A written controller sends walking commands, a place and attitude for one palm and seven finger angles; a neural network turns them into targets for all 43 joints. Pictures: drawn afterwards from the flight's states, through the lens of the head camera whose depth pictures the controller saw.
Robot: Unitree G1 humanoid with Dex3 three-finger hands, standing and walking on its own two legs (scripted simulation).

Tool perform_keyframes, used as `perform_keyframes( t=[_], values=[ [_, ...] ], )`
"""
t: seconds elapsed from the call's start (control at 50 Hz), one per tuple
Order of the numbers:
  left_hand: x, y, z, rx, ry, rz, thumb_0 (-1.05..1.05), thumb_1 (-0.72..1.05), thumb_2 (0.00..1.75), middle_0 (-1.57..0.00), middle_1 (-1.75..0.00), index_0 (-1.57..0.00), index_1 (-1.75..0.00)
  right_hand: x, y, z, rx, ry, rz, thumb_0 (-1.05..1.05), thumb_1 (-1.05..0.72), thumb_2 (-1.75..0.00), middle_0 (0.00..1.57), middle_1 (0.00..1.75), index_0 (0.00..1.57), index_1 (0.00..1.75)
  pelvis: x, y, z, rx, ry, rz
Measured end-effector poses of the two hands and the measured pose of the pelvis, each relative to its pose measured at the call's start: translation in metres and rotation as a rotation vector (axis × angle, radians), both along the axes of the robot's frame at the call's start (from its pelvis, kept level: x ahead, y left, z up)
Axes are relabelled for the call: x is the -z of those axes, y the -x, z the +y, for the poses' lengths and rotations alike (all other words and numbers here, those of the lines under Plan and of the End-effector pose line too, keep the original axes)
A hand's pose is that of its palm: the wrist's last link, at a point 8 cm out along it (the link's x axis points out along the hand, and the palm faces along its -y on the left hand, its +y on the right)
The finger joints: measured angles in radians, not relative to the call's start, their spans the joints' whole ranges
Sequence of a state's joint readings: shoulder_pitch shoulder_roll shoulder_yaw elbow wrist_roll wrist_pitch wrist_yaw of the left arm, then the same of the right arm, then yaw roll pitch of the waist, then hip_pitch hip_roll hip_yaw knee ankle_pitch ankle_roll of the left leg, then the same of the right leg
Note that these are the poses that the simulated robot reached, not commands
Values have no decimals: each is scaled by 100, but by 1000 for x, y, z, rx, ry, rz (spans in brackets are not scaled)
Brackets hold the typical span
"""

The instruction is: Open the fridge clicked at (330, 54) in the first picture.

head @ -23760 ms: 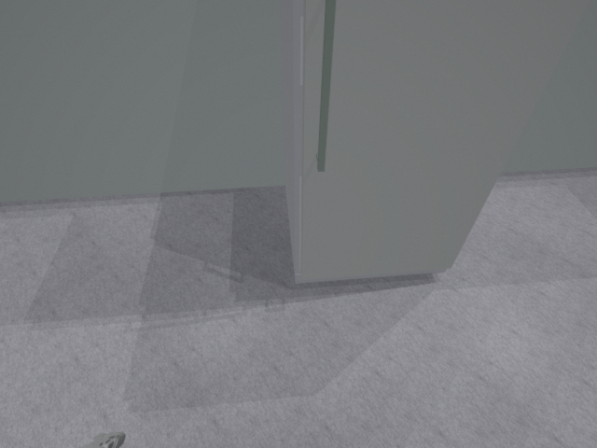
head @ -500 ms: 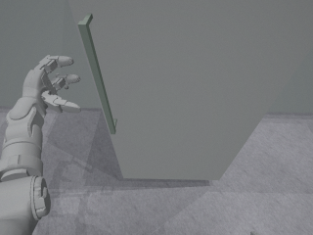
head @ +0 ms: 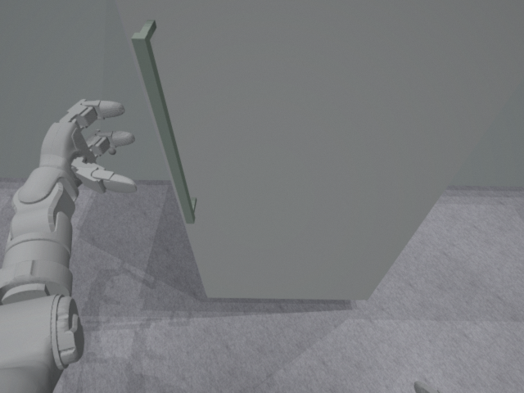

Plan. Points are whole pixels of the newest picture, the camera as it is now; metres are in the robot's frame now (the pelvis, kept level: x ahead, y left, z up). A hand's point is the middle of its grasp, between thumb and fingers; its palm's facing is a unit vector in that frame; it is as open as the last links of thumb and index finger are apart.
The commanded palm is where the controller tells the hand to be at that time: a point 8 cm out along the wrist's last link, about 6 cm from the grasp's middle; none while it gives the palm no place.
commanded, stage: move the hooked fingers beside the handle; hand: left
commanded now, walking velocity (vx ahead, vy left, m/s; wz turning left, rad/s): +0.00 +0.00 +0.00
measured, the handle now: (174, 145) +0.50 +0.16 +0.10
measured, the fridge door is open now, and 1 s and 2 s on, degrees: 0 0 0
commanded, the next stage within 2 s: feel for the door with the fingertips in 0.28 s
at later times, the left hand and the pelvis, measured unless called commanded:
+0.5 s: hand (119, 147) +0.43 +0.22 +0.16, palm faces -0.02 -1.00 +0.00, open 14.0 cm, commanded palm +0.40 +0.26 +0.16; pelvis +0.00 +0.00 +0.00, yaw +0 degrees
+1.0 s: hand (140, 142) +0.44 +0.19 +0.16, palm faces +0.03 -1.00 -0.01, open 14.0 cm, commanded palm +0.41 +0.24 +0.16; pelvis +0.00 -0.01 +0.00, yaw +0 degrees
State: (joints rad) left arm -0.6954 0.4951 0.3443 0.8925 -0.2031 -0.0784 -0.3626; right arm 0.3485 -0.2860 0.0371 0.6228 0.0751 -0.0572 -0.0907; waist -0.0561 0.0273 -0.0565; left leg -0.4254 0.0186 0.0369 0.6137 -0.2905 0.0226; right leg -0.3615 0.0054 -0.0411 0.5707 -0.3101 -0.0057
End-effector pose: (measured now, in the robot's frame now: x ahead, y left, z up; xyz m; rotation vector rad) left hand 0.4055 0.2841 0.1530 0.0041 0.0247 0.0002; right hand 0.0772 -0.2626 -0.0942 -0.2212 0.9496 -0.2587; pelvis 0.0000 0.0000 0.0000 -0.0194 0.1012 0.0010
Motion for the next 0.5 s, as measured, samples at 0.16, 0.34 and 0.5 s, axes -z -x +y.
perform_keyframes(
  t=[0.16, 0.34, 0.5],
  values=[
    [-4, -4, -8, 3, 23, -55, -2, -50, 29, -30, -120, -30, -120, -2, -6, 1, -17, 10, -13, 1, -91, -90, 21, 30, 20, 30, 1, 2, 0, -3, 1, 0],
    [0, -3, -1, -6, 13, -7, -2, -49, 30, -30, -120, -30, -120, 0, -1, 3, -3, -4, -7, 1, -91, -90, 21, 30, 20, 30, 1, 1, 1, 4, -1, 2],
    [-6, -1, -13, 22, 1, -65, -2, -50, 30, -30, -120, -30, -120, 3, 4, 3, -14, -1, 22, 1, -90, -90, 21, 30, 20, 30, 1, 1, 2, -6, 2, 0]
  ],
)
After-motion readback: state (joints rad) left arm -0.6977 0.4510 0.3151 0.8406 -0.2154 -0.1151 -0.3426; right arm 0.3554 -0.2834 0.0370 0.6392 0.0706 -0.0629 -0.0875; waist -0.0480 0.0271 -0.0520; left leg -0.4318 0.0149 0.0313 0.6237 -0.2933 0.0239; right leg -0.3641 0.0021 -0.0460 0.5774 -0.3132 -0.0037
